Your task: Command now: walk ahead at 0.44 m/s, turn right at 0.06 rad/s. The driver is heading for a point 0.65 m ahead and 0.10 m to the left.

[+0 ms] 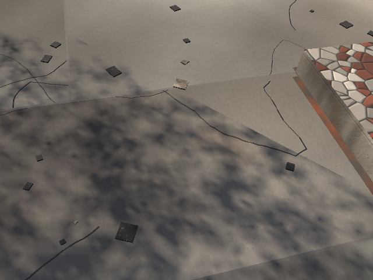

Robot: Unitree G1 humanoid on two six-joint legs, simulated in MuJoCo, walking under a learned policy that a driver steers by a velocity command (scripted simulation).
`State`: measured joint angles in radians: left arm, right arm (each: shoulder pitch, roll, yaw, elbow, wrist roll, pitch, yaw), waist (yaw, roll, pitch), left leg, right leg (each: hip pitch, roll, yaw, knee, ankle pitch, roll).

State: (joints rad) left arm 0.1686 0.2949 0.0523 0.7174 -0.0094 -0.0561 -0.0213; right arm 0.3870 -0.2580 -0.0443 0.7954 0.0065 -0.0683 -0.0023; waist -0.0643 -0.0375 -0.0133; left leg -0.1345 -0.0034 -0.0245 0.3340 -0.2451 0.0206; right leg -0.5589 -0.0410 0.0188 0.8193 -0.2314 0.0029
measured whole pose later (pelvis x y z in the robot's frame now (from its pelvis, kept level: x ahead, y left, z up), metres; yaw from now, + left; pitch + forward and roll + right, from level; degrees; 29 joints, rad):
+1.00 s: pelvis +0.51 +0.04 +0.00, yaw +23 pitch +1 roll +0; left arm 0.10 0.31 0.06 0.73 0.01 -0.08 0.01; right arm 0.27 -0.27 -0.06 0.71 0.00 -0.04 0.00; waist -0.04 -0.03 0.07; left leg -0.19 -0.11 -0.05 0.34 -0.16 0.10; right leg -0.67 -0.11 0.07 0.87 -0.15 0.06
